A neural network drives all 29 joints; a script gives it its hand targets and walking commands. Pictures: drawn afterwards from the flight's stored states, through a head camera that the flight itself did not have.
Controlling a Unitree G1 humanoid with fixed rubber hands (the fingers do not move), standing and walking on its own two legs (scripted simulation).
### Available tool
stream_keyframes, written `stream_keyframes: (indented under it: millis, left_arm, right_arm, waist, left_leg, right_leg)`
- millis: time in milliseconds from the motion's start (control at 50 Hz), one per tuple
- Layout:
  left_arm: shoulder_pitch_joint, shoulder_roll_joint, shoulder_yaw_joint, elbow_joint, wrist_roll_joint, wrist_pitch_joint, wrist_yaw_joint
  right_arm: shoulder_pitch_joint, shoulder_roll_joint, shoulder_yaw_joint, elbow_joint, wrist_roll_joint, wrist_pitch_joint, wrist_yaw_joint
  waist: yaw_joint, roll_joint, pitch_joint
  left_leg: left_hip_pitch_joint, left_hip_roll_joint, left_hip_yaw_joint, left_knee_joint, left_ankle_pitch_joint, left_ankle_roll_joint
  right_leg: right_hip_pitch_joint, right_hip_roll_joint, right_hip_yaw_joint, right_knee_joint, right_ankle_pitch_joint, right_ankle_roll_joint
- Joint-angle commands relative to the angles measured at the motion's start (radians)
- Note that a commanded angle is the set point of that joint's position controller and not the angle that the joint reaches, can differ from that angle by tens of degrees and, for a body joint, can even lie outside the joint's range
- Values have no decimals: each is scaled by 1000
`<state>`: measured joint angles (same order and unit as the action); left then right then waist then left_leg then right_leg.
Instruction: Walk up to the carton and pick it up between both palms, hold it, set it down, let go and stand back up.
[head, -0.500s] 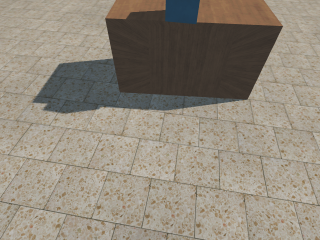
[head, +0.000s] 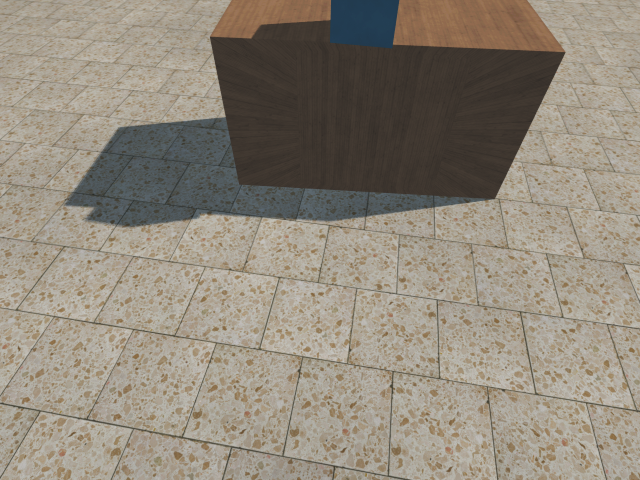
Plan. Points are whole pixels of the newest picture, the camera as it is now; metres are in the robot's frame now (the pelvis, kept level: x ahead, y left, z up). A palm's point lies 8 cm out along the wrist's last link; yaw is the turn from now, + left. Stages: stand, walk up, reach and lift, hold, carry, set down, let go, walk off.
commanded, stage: stand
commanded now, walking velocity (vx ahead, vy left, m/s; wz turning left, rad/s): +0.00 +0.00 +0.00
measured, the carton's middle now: out of the picture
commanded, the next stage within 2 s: walk up in 0.30 s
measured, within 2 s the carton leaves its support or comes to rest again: neither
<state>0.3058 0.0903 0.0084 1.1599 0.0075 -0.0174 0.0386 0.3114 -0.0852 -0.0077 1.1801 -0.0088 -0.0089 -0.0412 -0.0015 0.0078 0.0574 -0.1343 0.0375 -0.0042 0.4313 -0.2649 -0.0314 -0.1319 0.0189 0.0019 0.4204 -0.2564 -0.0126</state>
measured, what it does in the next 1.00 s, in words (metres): walks ahead: left foot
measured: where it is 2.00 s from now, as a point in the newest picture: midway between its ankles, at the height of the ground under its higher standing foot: (323, 342)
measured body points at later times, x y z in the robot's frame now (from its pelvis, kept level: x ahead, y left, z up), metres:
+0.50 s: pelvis +0.00 +0.00 +0.00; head +0.01 +0.00 +0.45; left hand -0.02 +0.20 -0.16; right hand -0.04 -0.20 -0.17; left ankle -0.02 +0.14 -0.74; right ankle -0.02 -0.11 -0.74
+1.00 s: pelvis +0.14 +0.04 -0.01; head +0.13 +0.05 +0.44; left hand +0.19 +0.29 -0.17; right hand +0.02 -0.17 -0.16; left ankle +0.06 +0.13 -0.74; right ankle +0.21 -0.11 -0.68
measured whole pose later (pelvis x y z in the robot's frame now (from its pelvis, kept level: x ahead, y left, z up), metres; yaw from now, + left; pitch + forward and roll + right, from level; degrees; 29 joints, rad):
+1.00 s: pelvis +0.14 +0.04 -0.01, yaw -12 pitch -4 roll +1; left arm 0.33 0.25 0.01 1.04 0.06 -0.02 -0.02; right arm 0.48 -0.16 0.01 1.05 -0.03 -0.08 -0.02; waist -0.01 -0.04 0.05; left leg 0.03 0.01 0.22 0.45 -0.42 0.03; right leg -0.60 -0.03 0.02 1.03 -0.24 0.01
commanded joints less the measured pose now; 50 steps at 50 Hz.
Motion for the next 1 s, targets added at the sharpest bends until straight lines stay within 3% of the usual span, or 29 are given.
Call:
stream_keyframes:
  millis: [0,460,480,500,520,560,580,600,620,660,680,700,720,740,760,780,800,840,860,920,980]
  left_arm:
    - [96,76,12,-8,0,-7,4]
    - [97,77,12,-10,0,-8,4]
    - [178,173,33,-20,22,-27,-7]
    - [156,215,49,-26,21,-24,-7]
    - [156,196,46,-34,20,-19,-10]
    - [228,233,57,-27,20,-18,-2]
    - [235,234,55,-26,32,-19,-2]
    - [241,226,53,-27,40,-22,-5]
    - [227,229,53,-30,45,-23,-6]
    - [129,232,47,-51,44,-19,-10]
    - [49,233,42,-68,41,-13,-15]
    - [-34,222,32,-95,41,-5,-23]
    - [-61,160,6,-125,35,-8,-30]
    - [-16,114,-8,-155,31,-12,-31]
    - [22,185,10,-149,46,-6,-33]
    - [43,194,4,-141,50,-9,-41]
    - [38,176,-2,-136,53,-14,-46]
    - [80,168,-1,-124,50,-28,-54]
    - [87,169,-2,-126,48,-29,-56]
    - [49,165,-3,-166,52,-18,-59]
    - [-47,152,-12,-229,44,-22,-58]
  right_arm:
    - [105,-74,-12,-2,0,-5,-4]
    - [106,-74,-12,-1,0,-4,-4]
    - [95,-191,-30,-52,-60,-28,7]
    - [67,-204,-44,-71,-67,-28,9]
    - [39,-163,-33,-89,-63,-27,14]
    - [-25,-104,-12,-143,-51,-34,26]
    - [-38,-106,-10,-169,-62,-42,32]
    - [-60,-127,-12,-194,-59,-49,34]
    - [-63,-143,-17,-213,-54,-56,36]
    - [22,-143,-23,-222,-44,-68,42]
    - [128,-135,-26,-203,-41,-73,42]
    - [279,-141,-39,-165,-38,-73,36]
    - [395,-204,-59,-138,-45,-71,23]
    - [409,-284,-66,-133,-43,-62,7]
    - [349,-294,-60,-128,-29,-49,-9]
    - [283,-280,-46,-151,-14,-48,-8]
    - [247,-277,-37,-165,-7,-53,0]
    - [191,-235,-18,-185,-12,-65,4]
    - [203,-212,-11,-178,-16,-70,9]
    - [225,-208,-4,-162,-23,-84,15]
    - [214,-219,-2,-168,-31,-87,19]
  waist:
    - [0,1,60]
    - [0,1,60]
    - [26,7,-76]
    - [22,-14,43]
    - [34,-56,124]
    - [75,-142,213]
    - [83,-152,221]
    - [91,-158,207]
    - [82,-158,190]
    - [14,-157,146]
    - [-50,-137,110]
    - [-133,-80,56]
    - [-182,108,13]
    - [-145,220,51]
    - [-96,113,157]
    - [-64,79,236]
    - [-60,87,297]
    - [-34,101,282]
    - [-30,114,261]
    - [1,94,233]
    - [13,82,246]
  left_leg:
    - [-43,53,-40,-79,173,36]
    - [-43,54,-38,-79,173,34]
    - [18,20,1,20,-381,76]
    - [-72,9,-19,61,-475,81]
    - [-203,5,7,121,-448,76]
    - [-430,-39,98,277,-303,38]
    - [-483,-5,50,304,-290,39]
    - [-498,12,25,318,-303,35]
    - [-468,20,7,310,-297,34]
    - [-273,26,0,205,-184,48]
    - [-49,1,34,119,-69,57]
    - [231,-23,45,65,-29,60]
    - [379,116,-167,-30,-216,64]
    - [292,347,-603,-295,-673,75]
    - [159,442,-716,-361,-817,108]
    - [85,425,-658,-370,-756,105]
    - [30,382,-512,-354,-613,125]
    - [7,302,-273,-338,-376,111]
    - [1,266,-191,-318,-242,103]
    - [10,233,-32,-269,98,108]
    - [-39,190,87,-223,271,110]
  right_leg:
    - [-34,-95,69,-79,192,-27]
    - [-34,-95,69,-81,193,-28]
    - [-36,-80,138,-33,-418,-73]
    - [-150,-111,221,-73,-558,-101]
    - [-128,-140,271,-111,-561,-118]
    - [-57,-284,514,-236,-678,-196]
    - [-19,-325,574,-251,-636,-226]
    - [-2,-329,579,-251,-594,-235]
    - [-18,-323,564,-241,-562,-230]
    - [-138,-271,475,-169,-519,-185]
    - [-289,-206,387,-86,-527,-145]
    - [-483,-107,276,44,-526,-85]
    - [-646,22,124,328,-454,-18]
    - [-724,82,56,621,-383,9]
    - [-715,-18,102,730,-378,5]
    - [-725,-52,122,782,-277,10]
    - [-726,-77,121,768,-205,17]
    - [-661,-95,104,696,-97,25]
    - [-620,-87,84,684,-61,24]
    - [-598,-61,29,647,29,21]
    - [-533,-49,-57,464,124,17]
